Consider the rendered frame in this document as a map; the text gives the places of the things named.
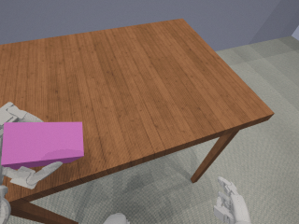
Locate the left robot thigh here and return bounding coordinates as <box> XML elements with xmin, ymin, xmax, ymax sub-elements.
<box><xmin>103</xmin><ymin>214</ymin><xmax>130</xmax><ymax>224</ymax></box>

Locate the left robot forearm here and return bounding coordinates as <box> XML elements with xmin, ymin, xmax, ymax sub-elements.
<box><xmin>0</xmin><ymin>185</ymin><xmax>11</xmax><ymax>224</ymax></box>

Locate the table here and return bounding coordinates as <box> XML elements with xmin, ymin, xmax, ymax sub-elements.
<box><xmin>0</xmin><ymin>19</ymin><xmax>275</xmax><ymax>224</ymax></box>

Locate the robot right hand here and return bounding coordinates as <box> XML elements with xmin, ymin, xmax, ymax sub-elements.
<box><xmin>214</xmin><ymin>176</ymin><xmax>251</xmax><ymax>224</ymax></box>

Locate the robot left hand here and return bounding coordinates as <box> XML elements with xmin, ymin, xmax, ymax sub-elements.
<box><xmin>0</xmin><ymin>102</ymin><xmax>63</xmax><ymax>189</ymax></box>

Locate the sponge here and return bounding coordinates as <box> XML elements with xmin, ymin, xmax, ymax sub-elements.
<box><xmin>1</xmin><ymin>121</ymin><xmax>84</xmax><ymax>170</ymax></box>

